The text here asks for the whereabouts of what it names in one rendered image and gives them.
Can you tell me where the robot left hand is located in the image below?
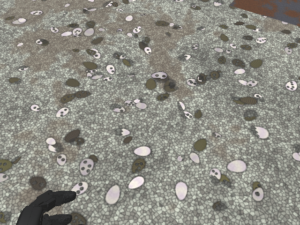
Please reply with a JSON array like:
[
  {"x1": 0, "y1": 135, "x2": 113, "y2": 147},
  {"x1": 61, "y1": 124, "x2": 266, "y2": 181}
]
[{"x1": 16, "y1": 189, "x2": 83, "y2": 225}]

